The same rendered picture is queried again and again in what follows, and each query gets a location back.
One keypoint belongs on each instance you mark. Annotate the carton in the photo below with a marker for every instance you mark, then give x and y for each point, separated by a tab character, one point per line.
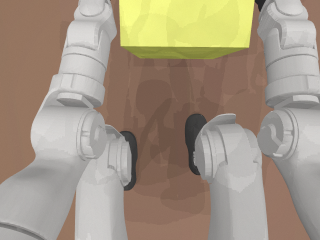
185	29

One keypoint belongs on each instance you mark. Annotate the left robot thigh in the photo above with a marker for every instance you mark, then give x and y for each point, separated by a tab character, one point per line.
99	203

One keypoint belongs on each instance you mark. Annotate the left robot forearm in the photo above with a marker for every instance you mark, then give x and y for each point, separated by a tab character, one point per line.
84	60

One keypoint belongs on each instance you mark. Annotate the robot right foot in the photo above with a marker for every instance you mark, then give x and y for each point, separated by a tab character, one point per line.
193	125

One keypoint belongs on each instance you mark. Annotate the right robot hand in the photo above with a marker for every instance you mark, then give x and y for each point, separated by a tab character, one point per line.
260	4

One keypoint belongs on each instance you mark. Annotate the robot right upper arm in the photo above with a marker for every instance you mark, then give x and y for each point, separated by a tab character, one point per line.
291	137

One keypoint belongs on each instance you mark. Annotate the robot left upper arm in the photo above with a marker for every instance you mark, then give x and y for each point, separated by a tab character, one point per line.
35	202

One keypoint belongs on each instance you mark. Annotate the right robot forearm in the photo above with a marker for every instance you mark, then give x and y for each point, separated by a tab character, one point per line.
291	55

